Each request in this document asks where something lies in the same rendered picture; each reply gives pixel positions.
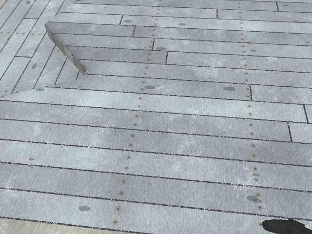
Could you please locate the robot right hand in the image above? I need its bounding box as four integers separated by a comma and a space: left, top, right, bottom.
262, 218, 312, 234

